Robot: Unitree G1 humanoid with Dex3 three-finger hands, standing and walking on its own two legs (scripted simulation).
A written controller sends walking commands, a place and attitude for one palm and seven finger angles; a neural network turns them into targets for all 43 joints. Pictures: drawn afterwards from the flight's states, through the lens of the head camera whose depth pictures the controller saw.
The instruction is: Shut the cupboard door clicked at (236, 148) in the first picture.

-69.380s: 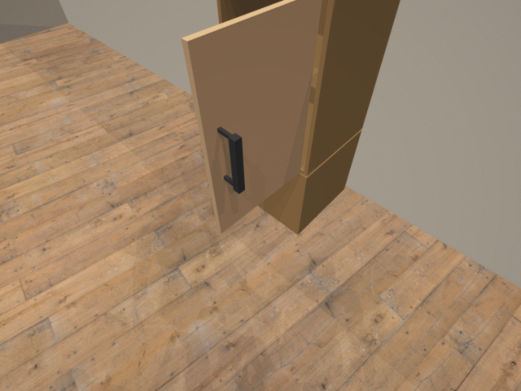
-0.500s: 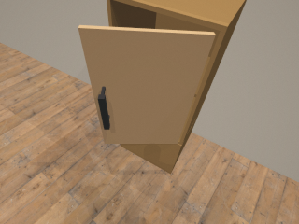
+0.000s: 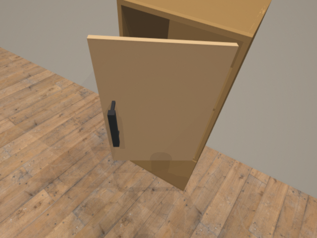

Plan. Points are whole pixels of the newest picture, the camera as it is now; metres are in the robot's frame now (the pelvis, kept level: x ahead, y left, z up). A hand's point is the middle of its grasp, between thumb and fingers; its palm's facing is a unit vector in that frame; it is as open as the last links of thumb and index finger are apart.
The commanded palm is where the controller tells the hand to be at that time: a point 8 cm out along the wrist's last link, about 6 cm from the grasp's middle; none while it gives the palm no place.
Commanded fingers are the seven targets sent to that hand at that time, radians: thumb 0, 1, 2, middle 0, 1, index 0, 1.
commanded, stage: come to a stop and stand still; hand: left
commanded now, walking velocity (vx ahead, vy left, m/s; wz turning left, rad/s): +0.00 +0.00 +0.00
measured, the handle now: (114, 125) +0.47 +0.18 -0.05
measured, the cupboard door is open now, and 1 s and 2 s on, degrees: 32 32 32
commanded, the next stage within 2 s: look again from close up in 0.28 s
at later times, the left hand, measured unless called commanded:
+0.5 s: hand out of the picture +0.01 +0.18 -0.18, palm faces +0.01 -0.98 -0.18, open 7.4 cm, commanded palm none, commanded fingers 0.00 0.90 0.90 -0.20 -0.30 -0.20 -0.30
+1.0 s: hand out of the picture +0.01 +0.16 -0.18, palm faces +0.09 -0.98 -0.17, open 7.4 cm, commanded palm +0.09 +0.21 -0.07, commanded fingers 0.00 0.90 0.90 -0.24 -0.34 -0.24 -0.34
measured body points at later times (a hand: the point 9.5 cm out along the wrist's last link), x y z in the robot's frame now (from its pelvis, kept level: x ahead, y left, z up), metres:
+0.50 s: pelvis +0.01 +0.00 +0.00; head +0.02 +0.02 +0.45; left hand +0.01 +0.23 -0.17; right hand +0.01 -0.23 -0.15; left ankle +0.00 +0.04 -0.74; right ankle -0.03 -0.15 -0.74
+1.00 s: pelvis +0.00 -0.01 +0.00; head +0.02 +0.01 +0.45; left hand +0.00 +0.21 -0.16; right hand +0.02 -0.24 -0.15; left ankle +0.00 +0.04 -0.74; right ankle -0.03 -0.15 -0.74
